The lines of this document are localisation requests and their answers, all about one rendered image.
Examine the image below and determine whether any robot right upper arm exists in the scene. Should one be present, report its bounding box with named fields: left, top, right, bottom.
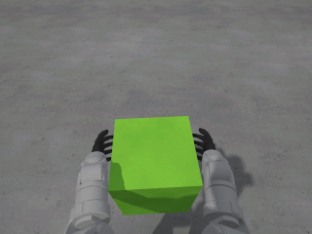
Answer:
left=202, top=223, right=247, bottom=234

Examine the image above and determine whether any right robot forearm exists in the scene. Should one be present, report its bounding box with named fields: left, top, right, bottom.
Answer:
left=201, top=149, right=252, bottom=234

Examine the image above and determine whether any left robot forearm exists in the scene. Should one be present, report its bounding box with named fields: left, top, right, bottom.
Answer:
left=64, top=151, right=111, bottom=234

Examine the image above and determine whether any left robot hand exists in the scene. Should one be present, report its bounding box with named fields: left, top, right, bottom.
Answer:
left=92, top=130, right=114, bottom=162

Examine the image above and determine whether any right robot hand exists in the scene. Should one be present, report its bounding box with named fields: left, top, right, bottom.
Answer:
left=192, top=128, right=215, bottom=162

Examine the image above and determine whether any carton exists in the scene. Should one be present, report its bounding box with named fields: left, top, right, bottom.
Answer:
left=108, top=116, right=203, bottom=215

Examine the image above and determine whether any robot left upper arm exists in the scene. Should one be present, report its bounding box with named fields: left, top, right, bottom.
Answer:
left=71, top=222, right=115, bottom=234

